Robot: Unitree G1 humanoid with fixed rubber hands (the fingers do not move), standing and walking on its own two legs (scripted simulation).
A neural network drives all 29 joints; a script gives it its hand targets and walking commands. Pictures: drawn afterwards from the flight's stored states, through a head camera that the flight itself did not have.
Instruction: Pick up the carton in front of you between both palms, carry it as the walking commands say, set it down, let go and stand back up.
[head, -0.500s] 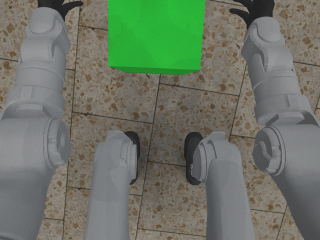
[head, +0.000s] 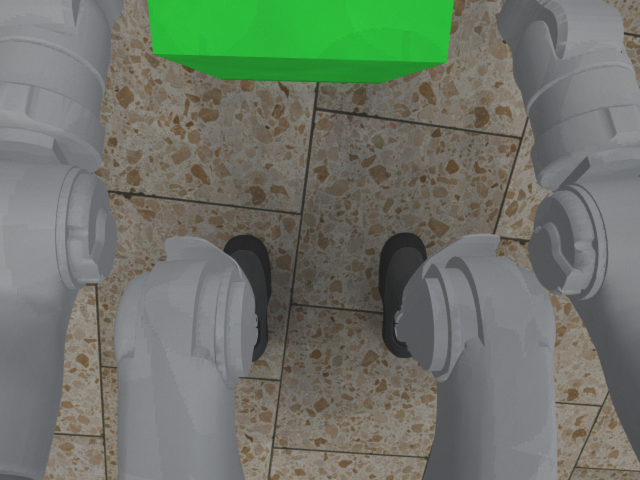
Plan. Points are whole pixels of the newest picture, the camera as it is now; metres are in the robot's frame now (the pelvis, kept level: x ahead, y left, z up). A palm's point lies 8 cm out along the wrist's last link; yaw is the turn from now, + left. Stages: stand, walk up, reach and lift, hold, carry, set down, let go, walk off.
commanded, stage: reach and lift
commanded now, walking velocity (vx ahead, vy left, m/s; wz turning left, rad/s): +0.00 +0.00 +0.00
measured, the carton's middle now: out of the picture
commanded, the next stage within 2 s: none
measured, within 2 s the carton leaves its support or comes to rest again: leaves its support in 0.74 s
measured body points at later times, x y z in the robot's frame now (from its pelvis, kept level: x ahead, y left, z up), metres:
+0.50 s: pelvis -0.01 +0.00 +0.00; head +0.38 +0.02 +0.22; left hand +0.58 +0.19 -0.18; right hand +0.58 -0.12 -0.18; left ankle +0.10 +0.12 -0.33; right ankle +0.11 -0.13 -0.33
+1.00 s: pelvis +0.00 -0.01 +0.05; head +0.30 +0.03 +0.38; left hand +0.53 +0.20 -0.04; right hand +0.55 -0.11 -0.04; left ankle +0.10 +0.12 -0.33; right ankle +0.11 -0.14 -0.33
